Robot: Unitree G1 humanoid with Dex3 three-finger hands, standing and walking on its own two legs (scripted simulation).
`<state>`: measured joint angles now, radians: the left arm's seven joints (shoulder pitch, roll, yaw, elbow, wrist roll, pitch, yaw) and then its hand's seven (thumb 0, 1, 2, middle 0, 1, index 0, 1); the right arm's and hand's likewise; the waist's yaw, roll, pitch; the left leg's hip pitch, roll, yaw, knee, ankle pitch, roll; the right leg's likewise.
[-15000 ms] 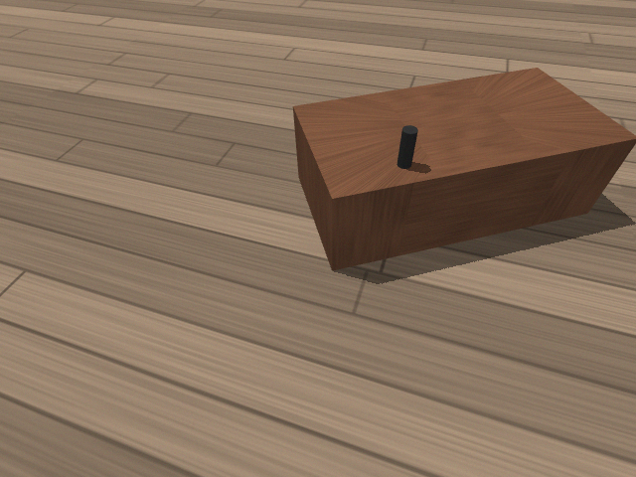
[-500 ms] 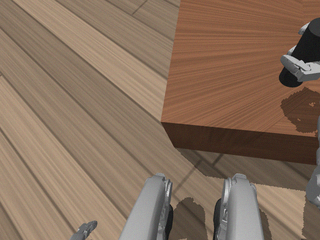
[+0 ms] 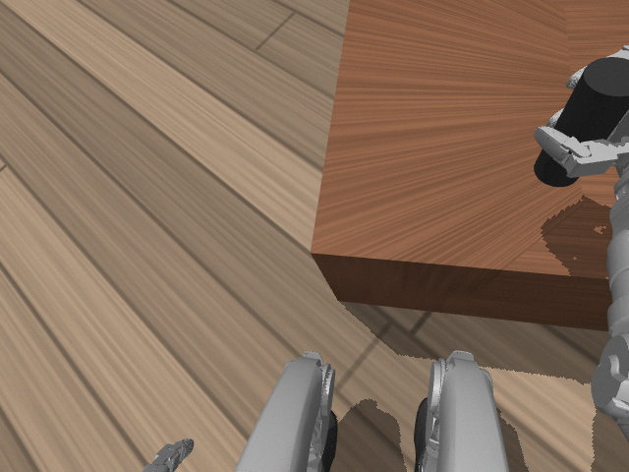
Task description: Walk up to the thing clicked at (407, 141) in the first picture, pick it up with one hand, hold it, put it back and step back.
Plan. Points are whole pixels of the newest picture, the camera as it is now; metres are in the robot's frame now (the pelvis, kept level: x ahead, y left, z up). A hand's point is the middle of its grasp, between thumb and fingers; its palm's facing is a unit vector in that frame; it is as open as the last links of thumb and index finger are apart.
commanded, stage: lift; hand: right
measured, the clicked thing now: (581, 130) +0.51 -0.23 +0.02
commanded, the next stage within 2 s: hold in 1.42 s
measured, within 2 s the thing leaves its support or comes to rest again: neither
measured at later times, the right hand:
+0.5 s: hand out of the picture +0.45 -0.22 +0.11, palm faces +0.09 +1.00 +0.00, open 8.3 cm
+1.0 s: hand out of the picture +0.38 -0.21 +0.19, palm faces +0.11 +0.99 +0.00, open 8.3 cm
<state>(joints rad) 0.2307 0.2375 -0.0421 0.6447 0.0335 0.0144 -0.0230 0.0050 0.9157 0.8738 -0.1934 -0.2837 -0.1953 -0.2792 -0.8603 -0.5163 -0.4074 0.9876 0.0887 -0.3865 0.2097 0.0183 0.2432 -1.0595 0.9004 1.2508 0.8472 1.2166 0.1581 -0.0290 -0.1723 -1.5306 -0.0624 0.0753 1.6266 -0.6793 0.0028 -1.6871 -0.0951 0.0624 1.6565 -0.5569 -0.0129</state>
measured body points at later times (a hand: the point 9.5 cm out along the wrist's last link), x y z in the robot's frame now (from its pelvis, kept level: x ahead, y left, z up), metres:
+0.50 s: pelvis +0.02 +0.00 +0.08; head +0.15 -0.03 +0.51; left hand +0.13 +0.25 -0.04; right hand +0.44 -0.28 +0.12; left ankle +0.04 +0.12 -0.52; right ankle +0.08 -0.12 -0.52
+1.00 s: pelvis +0.03 +0.00 +0.14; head +0.11 -0.02 +0.59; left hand +0.17 +0.24 +0.04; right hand +0.37 -0.26 +0.19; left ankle +0.04 +0.12 -0.52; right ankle +0.08 -0.12 -0.52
